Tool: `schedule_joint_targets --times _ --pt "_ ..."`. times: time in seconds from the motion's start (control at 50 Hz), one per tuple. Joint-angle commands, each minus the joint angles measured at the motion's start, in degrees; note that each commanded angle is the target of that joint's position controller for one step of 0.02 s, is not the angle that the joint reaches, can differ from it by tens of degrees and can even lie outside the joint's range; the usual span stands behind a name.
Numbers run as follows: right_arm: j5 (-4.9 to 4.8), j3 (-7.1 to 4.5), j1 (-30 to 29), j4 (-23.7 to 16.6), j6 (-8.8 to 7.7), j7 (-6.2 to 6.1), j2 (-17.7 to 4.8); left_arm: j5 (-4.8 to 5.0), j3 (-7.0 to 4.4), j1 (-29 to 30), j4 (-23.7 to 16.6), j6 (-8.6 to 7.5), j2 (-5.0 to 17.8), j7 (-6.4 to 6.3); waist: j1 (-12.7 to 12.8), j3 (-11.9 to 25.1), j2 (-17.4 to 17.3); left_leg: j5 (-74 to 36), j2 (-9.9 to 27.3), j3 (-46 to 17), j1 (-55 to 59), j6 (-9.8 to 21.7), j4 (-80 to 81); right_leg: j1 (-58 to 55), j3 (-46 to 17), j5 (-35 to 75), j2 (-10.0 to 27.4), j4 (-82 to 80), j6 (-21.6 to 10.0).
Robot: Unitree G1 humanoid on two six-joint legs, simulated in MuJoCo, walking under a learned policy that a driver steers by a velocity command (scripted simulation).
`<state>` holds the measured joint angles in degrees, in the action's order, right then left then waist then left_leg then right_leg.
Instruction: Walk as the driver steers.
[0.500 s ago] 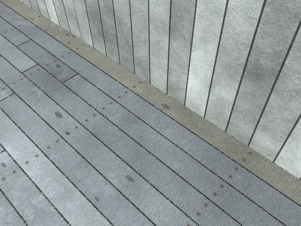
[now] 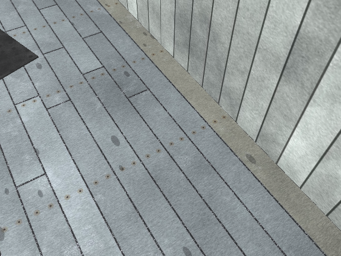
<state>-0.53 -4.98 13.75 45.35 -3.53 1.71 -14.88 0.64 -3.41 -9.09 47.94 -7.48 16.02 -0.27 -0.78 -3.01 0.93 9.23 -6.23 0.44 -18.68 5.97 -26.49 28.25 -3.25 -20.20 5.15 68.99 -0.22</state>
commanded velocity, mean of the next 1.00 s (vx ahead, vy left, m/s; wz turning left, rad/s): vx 0.36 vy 0.00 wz -0.11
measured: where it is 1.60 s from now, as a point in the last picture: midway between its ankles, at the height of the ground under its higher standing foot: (193, 229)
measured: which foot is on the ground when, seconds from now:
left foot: down 0.00-0.38, up 0.40-0.78, down 0.80-1.00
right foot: up 0.00-0.34, down 0.36-0.82, up 0.84-1.00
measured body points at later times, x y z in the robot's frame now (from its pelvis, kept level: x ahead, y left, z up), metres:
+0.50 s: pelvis +0.29 -0.07 +0.00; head +0.32 -0.08 +0.45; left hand +0.41 +0.21 -0.11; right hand +0.40 -0.34 -0.12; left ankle +0.21 +0.07 -0.64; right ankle +0.35 -0.15 -0.74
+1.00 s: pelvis +0.50 -0.03 -0.01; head +0.54 -0.04 +0.44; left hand +0.63 +0.24 -0.13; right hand +0.67 -0.29 -0.10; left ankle +0.62 +0.04 -0.74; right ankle +0.42 -0.19 -0.67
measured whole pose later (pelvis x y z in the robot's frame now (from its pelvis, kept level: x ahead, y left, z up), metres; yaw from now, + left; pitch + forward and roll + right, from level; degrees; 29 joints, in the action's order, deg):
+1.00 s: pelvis +0.50 -0.03 -0.01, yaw -10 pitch +2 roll +1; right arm 1.5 -0.6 1.7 39.9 0.8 1.4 -11.5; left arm -0.1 -2.4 -14.3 46.6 1.3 17.4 -3.4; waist 1.3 -1.9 1.5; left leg 2.7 -3.9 -0.1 -24.2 2.6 -25.7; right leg 26.3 -5.9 -30.3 2.5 61.6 5.4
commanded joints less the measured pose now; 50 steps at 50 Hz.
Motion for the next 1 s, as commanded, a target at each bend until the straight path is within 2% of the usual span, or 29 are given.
schedule_joint_targets --times 0.02,0.06,0.08,0.14,0.22,0.3,0.34,0.36,0.38,0.4,0.42,0.44,0.46,0.48,0.5,0.54,0.58,0.62,0.68,0.74,0.8,0.82,0.84,0.86,0.88,0.9,0.92,0.96,1.0 --pt "-0.20 -1.38 -1.32 -4.87 -1.51 -0.92 -7.20 -0.98 -1.77 -3.49 -2.89 0.66 5.78 -0.37 2.81 5.57 -0.94 -17.01 15.70 -18.19 7.05 11.76 13.92 6.18 -0.69 3.64 2.68 -6.73 1.77" --pt "-0.27 -1.35 0.83 -4.25 -1.47 -1.82 -7.63 -1.56 -1.52 -0.29 -3.75 1.39 4.53 -0.83 1.70 4.88 -1.20 -17.39 13.58 -14.08 6.90 9.94 14.97 8.04 0.65 11.04 1.99 -12.72 3.02" --pt "-0.16 -1.51 2.29 -3.72 -1.46 -2.06 -8.75 -1.34 -1.09 1.53 -4.54 1.37 3.78 -0.76 0.99 4.05 -4.26 -19.99 13.94 -13.25 5.91 9.95 14.89 7.82 0.87 13.95 1.85 -17.68 3.48" --pt "-0.30 -1.08 5.06 -2.45 -1.08 -2.37 -7.78 -0.65 -0.44 8.14 -5.88 0.76 2.94 -0.07 -2.19 2.97 -4.63 -12.51 11.15 -9.76 6.35 6.61 14.82 4.39 2.17 24.80 -0.56 -31.67 3.18" --pt "-0.06 -1.00 7.29 -0.79 -1.32 -2.21 -8.91 0.47 -0.09 12.23 -7.13 0.25 4.06 1.31 -4.45 1.04 -6.00 -7.16 15.73 -11.34 13.85 6.32 14.24 6.93 2.22 27.50 -0.84 -37.93 0.92" --pt "0.68 -1.41 5.86 -0.05 -0.90 -2.55 -10.59 0.08 -0.31 11.30 -8.88 0.26 6.37 2.85 -2.74 0.44 -7.17 -18.90 19.27 -10.52 21.13 4.60 9.61 6.87 2.59 17.70 -1.98 -39.14 -3.07" --pt "1.30 -1.13 4.02 -0.44 -0.15 -2.78 -10.65 0.36 -1.41 0.30 -6.13 0.22 8.39 2.97 2.45 6.72 -8.09 -38.46 17.18 -6.88 21.45 3.14 -1.51 -6.97 5.85 15.91 -5.73 -40.22 -5.77" --pt "1.83 -0.30 3.24 -1.50 0.17 -2.98 -9.21 0.06 -2.66 -9.13 -3.86 0.36 11.44 2.72 6.35 13.09 -4.40 -36.09 13.36 -3.27 16.48 0.91 -14.95 -19.96 1.79 18.97 -3.15 -39.51 -8.17" --pt "2.42 1.08 10.28 -2.75 -1.05 -2.36 -5.57 -1.10 -3.89 -15.07 -3.88 0.75 17.45 2.43 4.12 20.59 8.51 -13.32 5.97 -0.98 -4.94 -3.88 -37.27 -41.69 -22.59 13.03 9.11 -40.26 -17.28" --pt "0.82 1.72 10.80 -1.68 -2.73 -1.52 -5.03 -1.13 -3.15 -18.39 -2.26 1.14 13.44 2.90 5.66 23.54 16.77 22.26 0.27 -4.35 -19.88 -5.18 -49.80 -50.02 -44.14 0.72 15.39 -52.83 -22.71" --pt "-1.15 1.07 4.88 -3.04 -4.01 -0.67 -9.87 -0.51 -1.90 -15.56 -3.26 1.49 9.53 2.79 6.99 15.38 10.58 20.63 4.32 -7.79 -27.64 -3.72 -53.78 -46.16 -39.75 -7.43 13.79 -54.06 -19.04" --pt "-1.53 1.18 -0.93 -4.55 -4.63 -0.42 -10.50 -0.99 -1.33 -11.84 -4.50 1.94 7.95 2.65 6.80 9.42 5.59 16.27 7.23 -6.63 -28.25 -2.72 -51.44 -38.35 -31.66 -5.01 11.42 -54.45 -16.67" --pt "-0.30 1.11 -3.92 -5.48 -4.59 -0.57 -10.52 -1.82 -0.98 -9.04 -5.61 2.06 7.91 2.77 5.29 5.28 -0.15 12.29 9.04 -5.71 -25.85 -3.00 -47.02 -29.68 -26.04 3.32 9.61 -55.04 -15.84" --pt "0.73 1.14 -4.99 -5.68 -4.37 -0.79 -9.34 -1.45 -0.38 -8.51 -5.89 1.52 5.87 2.57 3.81 4.45 -0.23 9.81 10.81 -5.84 -20.69 -2.77 -40.33 -23.93 -20.62 15.86 7.22 -54.62 -14.72" --pt "0.94 1.44 -3.51 -6.28 -3.93 -0.81 -7.84 -1.44 -0.30 -7.42 -6.21 1.58 6.38 2.24 1.43 5.34 2.46 8.90 10.90 -5.73 -18.32 -3.56 -37.11 -22.06 -20.47 15.55 6.36 -55.91 -15.55" --pt "0.80 1.34 -2.05 -5.66 -3.14 -1.54 -7.70 -0.42 -0.50 -8.54 -5.86 2.09 7.31 1.26 0.65 4.40 4.01 6.59 10.68 -5.10 -16.67 -5.70 -30.77 -18.47 -17.83 19.98 4.80 -57.43 -15.90" --pt "1.30 1.91 -7.16 -7.36 -2.78 -1.49 -6.68 0.64 -1.42 -9.92 -5.76 2.21 9.91 0.09 1.69 2.44 2.82 0.44 9.60 -3.54 -16.42 -7.73 -21.82 -15.41 -14.45 19.89 3.24 -59.19 -14.82" --pt "1.23 2.42 -11.34 -7.88 -3.02 -1.32 -5.24 -0.16 -1.82 -9.22 -5.76 3.07 11.20 -0.94 2.87 1.33 1.66 -8.53 7.78 -1.83 -11.11 -8.65 -10.86 -11.26 -9.12 24.69 -0.32 -58.04 -12.16" --pt "0.81 2.92 -14.46 -8.56 -3.05 -1.36 -3.36 -0.13 -2.34 -14.30 -3.76 3.78 11.99 -1.87 5.34 4.25 4.89 -18.40 4.83 -1.79 -5.97 -8.94 -3.73 -13.41 -8.69 29.91 0.16 -54.82 -10.18" --pt "1.09 2.24 -17.37 -10.43 -3.26 -1.42 -5.06 0.34 -2.36 -14.43 -2.83 4.05 9.98 -2.57 4.99 4.69 4.29 -16.83 4.28 -4.03 -5.86 -7.62 0.23 -18.62 -11.15 29.90 1.43 -49.07 -8.27" --pt "1.87 0.98 -9.51 -8.20 -3.77 -1.57 -7.29 -0.87 -1.73 -10.97 -4.23 4.68 7.31 -2.47 0.42 8.76 4.62 -21.61 6.23 -4.52 4.28 -4.05 6.91 -20.64 -11.89 32.21 -0.12 -38.31 -5.93" --pt "2.87 0.59 -5.62 -8.19 -3.82 -1.95 -9.65 -1.88 -0.77 -10.86 -5.52 4.27 4.96 -2.12 -0.86 14.13 0.72 -36.66 13.53 -9.97 16.57 -1.06 3.95 -14.64 -10.53 22.73 -2.81 -29.18 -3.93" --pt "3.55 0.09 -5.57 -9.19 -2.16 -2.11 -11.96 -1.62 0.49 -18.51 -5.15 3.97 2.59 -2.19 1.58 20.09 -13.62 -77.69 26.74 -21.53 35.50 10.71 -4.66 2.01 -7.09 -8.73 -9.45 -10.85 1.80" --pt "1.74 1.65 -3.39 -8.32 -0.58 -1.18 -5.54 -0.70 0.68 -23.87 -3.05 4.30 6.39 -1.98 1.63 29.79 -14.37 -74.32 31.41 -27.57 38.87 14.20 -5.23 4.47 -7.63 -21.05 -5.95 -2.43 3.33" --pt "1.12 2.30 -4.97 -9.23 0.32 -0.48 -3.52 -0.29 -0.48 -21.49 -1.98 5.54 10.13 -2.24 0.73 27.34 -6.97 -65.39 28.32 -26.80 33.85 12.23 -3.72 4.77 -8.30 -19.82 -3.85 2.52 4.68" --pt "1.47 3.01 -7.98 -9.28 1.42 -0.38 -1.30 -0.81 -0.74 -15.63 -2.14 7.38 9.44 -2.92 0.78 21.70 -0.52 -43.48 23.41 -23.51 25.77 7.49 1.21 5.60 -6.38 -16.14 -2.48 1.17 4.77" --pt "1.63 3.01 -11.30 -9.48 2.26 -0.38 -2.52 -0.74 -0.85 -15.79 -2.11 9.00 9.20 -3.36 2.57 16.42 -4.31 -32.45 23.37 -23.51 16.89 8.61 3.03 3.99 -6.19 -13.80 -1.38 1.28 5.64" --pt "2.11 2.17 -13.99 -9.12 4.59 -0.31 -4.92 -0.63 -0.71 -13.93 -2.32 9.64 7.66 -3.48 3.64 11.00 -6.72 -20.69 17.99 -16.36 4.72 7.69 6.90 -1.61 -4.37 -10.62 -0.44 -4.53 6.47" --pt "2.18 1.66 -15.42 -9.42 5.08 -0.47 -5.44 -0.85 -0.42 -14.65 -0.81 9.07 5.51 -3.67 4.17 11.07 -7.15 -17.01 15.48 -12.93 0.84 6.99 8.01 -4.87 -1.08 -6.95 -0.76 -10.20 6.45"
